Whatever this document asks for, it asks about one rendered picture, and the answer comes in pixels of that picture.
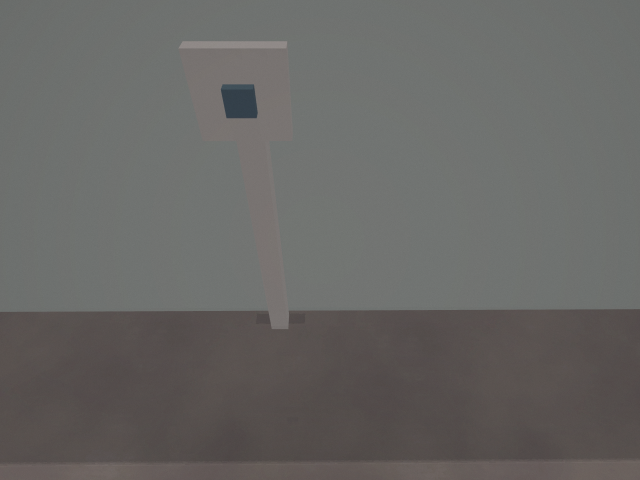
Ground panel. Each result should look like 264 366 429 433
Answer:
178 41 293 329

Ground button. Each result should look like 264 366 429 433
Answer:
221 84 258 118

